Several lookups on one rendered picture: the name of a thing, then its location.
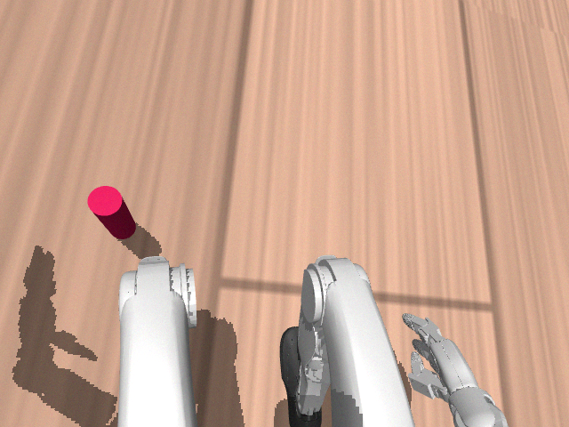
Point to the right robot foot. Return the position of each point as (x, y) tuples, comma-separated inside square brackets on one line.
[(290, 362)]

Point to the can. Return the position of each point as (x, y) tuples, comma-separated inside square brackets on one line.
[(109, 207)]

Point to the right robot hand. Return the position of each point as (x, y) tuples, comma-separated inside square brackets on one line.
[(444, 357)]

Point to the right robot arm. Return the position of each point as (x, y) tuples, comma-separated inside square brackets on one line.
[(474, 407)]

